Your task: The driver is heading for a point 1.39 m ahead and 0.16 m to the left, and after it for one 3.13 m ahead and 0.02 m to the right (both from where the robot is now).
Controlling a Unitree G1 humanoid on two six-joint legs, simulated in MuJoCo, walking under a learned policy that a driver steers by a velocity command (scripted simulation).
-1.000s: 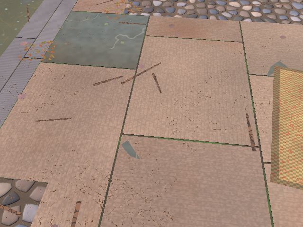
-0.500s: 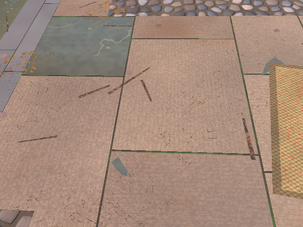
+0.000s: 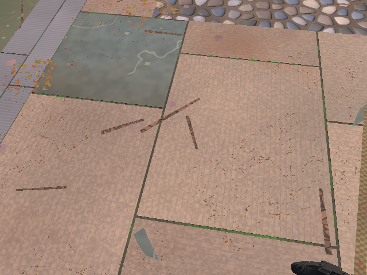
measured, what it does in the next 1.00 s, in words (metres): walks ahead: left foot, then right foot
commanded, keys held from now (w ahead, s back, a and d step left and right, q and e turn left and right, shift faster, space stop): w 1.00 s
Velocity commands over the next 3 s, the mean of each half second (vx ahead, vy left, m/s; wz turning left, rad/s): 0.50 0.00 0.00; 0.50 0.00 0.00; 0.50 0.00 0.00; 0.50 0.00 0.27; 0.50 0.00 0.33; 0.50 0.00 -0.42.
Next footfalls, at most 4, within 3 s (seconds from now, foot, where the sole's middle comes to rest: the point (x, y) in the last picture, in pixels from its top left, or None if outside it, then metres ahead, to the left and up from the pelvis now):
0.04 left None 0.19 0.06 -0.76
0.58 right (237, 259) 0.49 -0.11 -0.76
1.14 left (190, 184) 0.79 0.07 -0.76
1.72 right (232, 127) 1.09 -0.11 -0.76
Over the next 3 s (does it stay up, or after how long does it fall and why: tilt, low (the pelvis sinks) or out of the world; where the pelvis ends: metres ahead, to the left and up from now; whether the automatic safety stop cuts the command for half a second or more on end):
stays up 1.56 0.13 0.01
